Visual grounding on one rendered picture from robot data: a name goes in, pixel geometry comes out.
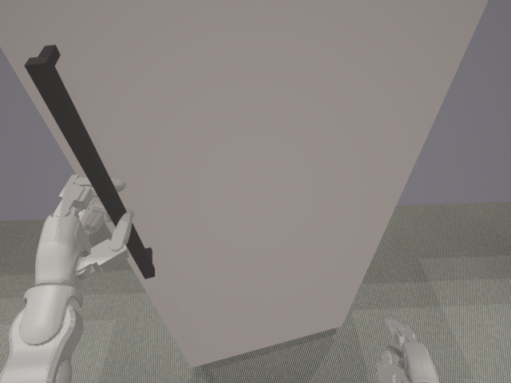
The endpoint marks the left robot forearm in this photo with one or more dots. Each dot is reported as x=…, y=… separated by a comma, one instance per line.
x=44, y=335

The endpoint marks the fridge door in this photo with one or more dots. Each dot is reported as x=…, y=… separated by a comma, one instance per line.
x=264, y=143

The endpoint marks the robot left hand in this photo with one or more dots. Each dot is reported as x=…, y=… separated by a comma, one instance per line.
x=65, y=235

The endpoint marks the handle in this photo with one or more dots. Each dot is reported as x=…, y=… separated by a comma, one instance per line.
x=49, y=84

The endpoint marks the robot right hand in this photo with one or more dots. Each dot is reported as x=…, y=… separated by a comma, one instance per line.
x=411, y=365

